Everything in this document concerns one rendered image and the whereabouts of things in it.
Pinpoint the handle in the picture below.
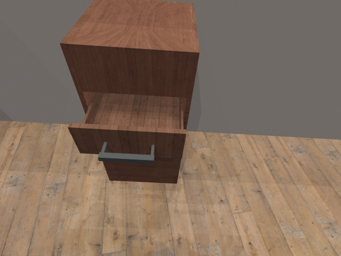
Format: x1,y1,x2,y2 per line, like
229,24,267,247
98,142,155,164

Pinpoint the drawer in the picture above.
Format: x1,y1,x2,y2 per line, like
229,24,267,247
68,92,186,158

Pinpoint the cabinet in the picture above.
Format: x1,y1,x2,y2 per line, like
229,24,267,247
60,0,200,183

